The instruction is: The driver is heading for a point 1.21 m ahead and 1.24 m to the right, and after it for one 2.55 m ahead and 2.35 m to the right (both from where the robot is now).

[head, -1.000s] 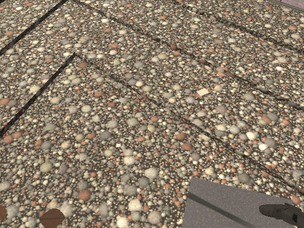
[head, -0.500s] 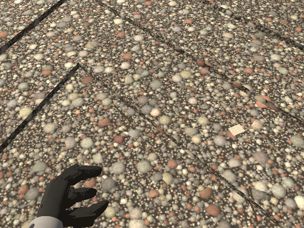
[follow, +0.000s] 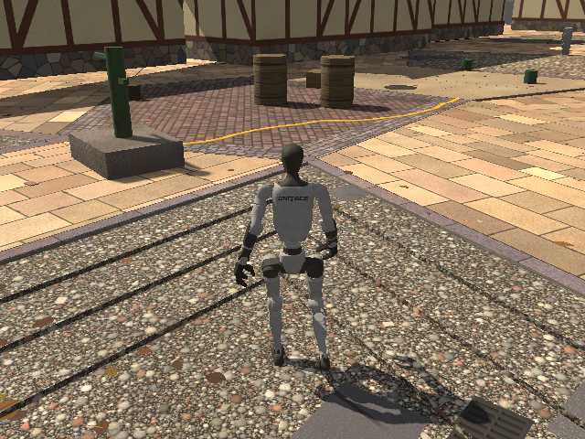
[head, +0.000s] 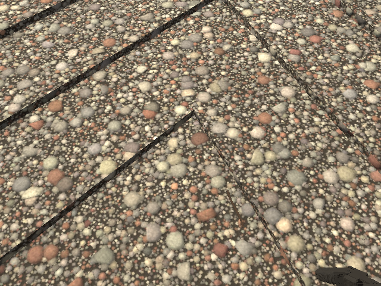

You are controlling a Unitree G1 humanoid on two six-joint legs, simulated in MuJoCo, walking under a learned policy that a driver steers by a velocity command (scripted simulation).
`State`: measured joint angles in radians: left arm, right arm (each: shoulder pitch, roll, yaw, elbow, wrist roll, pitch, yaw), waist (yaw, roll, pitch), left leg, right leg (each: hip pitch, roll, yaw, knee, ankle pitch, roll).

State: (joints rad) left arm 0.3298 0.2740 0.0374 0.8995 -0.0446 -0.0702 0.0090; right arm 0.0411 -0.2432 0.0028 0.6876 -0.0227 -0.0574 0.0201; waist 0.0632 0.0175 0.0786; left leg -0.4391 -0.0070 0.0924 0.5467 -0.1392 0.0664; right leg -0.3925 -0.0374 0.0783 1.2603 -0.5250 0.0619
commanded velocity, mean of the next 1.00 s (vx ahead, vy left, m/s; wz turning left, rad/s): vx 0.07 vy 0.00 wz -0.87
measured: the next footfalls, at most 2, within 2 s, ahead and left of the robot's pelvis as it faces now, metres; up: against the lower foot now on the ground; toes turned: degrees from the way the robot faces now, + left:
right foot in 0.32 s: +0.20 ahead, -0.17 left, +0.00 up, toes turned -20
left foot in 0.80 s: +0.31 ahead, +0.00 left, +0.00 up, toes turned -51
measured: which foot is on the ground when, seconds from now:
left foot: down 0.00-0.32, up 0.34-0.78, down 0.80-1.00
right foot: up 0.00-0.30, down 0.32-0.80, up 0.82-1.00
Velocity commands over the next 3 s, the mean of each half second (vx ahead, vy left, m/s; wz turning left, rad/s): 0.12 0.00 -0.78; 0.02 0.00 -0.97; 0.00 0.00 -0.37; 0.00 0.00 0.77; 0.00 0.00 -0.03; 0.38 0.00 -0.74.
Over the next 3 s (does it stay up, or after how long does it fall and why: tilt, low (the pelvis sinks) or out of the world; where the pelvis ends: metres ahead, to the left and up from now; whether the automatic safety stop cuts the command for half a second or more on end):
stays up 0.20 -0.24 -0.01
